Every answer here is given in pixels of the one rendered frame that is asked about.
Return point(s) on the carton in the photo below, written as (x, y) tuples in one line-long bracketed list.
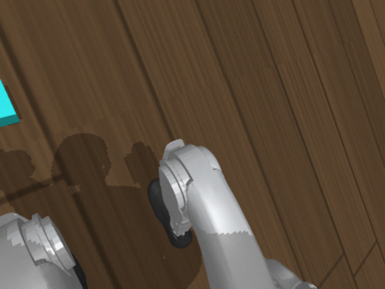
[(7, 112)]

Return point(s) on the right robot hand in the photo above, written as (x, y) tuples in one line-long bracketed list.
[(282, 276)]

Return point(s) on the right robot foot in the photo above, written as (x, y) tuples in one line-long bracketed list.
[(155, 197)]

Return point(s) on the left robot foot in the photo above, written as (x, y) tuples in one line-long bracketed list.
[(80, 273)]

